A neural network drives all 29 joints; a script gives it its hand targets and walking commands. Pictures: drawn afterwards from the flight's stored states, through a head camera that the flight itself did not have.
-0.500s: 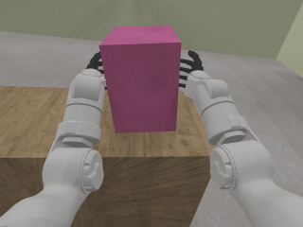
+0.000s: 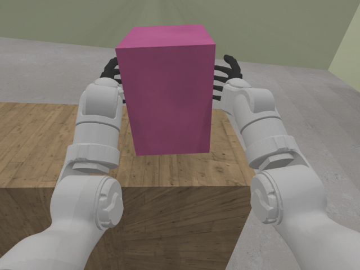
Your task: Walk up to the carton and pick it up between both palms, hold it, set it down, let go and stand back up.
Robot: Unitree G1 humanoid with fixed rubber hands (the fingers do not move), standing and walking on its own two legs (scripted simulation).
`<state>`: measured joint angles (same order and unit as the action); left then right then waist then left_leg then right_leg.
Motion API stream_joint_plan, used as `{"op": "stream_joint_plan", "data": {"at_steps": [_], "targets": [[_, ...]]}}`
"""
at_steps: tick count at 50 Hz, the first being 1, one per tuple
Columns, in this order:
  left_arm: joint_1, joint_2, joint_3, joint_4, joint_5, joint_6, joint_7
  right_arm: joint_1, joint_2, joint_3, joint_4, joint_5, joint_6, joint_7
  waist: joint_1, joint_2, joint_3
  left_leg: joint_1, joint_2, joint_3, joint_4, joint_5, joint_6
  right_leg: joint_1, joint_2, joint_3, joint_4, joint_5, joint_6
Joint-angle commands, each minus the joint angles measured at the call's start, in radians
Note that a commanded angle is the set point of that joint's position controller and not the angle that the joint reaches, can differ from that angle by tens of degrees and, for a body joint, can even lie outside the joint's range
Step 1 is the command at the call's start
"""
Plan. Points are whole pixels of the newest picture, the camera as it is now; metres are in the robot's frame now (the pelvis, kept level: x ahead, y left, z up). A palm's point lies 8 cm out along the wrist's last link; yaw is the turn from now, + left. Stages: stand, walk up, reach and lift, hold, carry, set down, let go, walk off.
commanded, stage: hold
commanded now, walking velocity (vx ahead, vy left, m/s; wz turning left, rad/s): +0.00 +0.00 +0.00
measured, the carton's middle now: (170, 87) +0.46 -0.01 +0.27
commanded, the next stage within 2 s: set down in 1.50 s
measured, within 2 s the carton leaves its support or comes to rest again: neither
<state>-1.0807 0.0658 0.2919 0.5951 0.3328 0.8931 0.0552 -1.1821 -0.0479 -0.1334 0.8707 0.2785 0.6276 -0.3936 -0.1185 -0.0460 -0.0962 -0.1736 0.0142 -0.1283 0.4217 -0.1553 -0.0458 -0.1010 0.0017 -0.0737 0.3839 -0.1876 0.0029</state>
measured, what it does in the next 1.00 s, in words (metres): stands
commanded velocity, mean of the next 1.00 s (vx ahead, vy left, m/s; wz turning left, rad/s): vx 0.00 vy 0.00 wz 0.00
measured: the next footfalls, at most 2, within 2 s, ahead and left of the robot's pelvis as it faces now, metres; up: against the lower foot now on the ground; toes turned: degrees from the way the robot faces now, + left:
none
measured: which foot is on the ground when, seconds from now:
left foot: down 0.00-1.00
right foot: down 0.00-1.00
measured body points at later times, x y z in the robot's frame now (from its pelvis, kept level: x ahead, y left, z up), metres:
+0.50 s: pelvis +0.00 +0.00 +0.00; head -0.07 +0.03 +0.44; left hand +0.41 +0.13 +0.29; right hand +0.39 -0.13 +0.31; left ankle +0.06 +0.14 -0.74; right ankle +0.02 -0.11 -0.74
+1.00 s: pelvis +0.00 +0.00 +0.00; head -0.07 +0.03 +0.44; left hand +0.40 +0.13 +0.30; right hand +0.39 -0.13 +0.31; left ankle +0.06 +0.14 -0.74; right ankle +0.02 -0.11 -0.74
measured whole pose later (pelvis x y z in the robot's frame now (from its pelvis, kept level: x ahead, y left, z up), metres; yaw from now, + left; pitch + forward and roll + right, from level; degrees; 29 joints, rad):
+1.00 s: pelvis +0.00 +0.00 +0.00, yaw +0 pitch -6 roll -1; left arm -1.08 0.07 0.29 0.53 0.33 0.93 0.04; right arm -1.18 -0.05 -0.13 0.81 0.29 0.67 -0.40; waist -0.12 -0.05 -0.10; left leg -0.17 0.01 -0.13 0.42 -0.16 -0.05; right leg -0.10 0.00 -0.07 0.38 -0.19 0.00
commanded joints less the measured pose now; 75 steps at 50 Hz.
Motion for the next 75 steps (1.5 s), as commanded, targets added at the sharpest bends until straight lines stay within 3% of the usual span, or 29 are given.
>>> {"op": "stream_joint_plan", "data": {"at_steps": [1, 75], "targets": [[-0.898, -0.58, -0.175, -0.258, -0.222, -0.132, -0.209, -0.888, 0.586, 0.263, -0.378, 0.262, -0.029, 0.208, 0.09, 0.117, -0.51, 0.1, -0.069, 0.125, -0.04, 0.167, 0.014, 0.164, 0.078, 0.056, -0.091, 0.08, 0.043], [-0.831, -0.589, -0.218, -0.318, -0.244, -0.084, -0.233, -0.835, 0.544, 0.261, -0.443, 0.285, 0.024, 0.19, 0.042, 0.132, -0.55, 0.113, -0.071, 0.129, -0.042, 0.194, -0.002, 0.191, 0.086, 0.049, -0.088, 0.138, 0.04]]}}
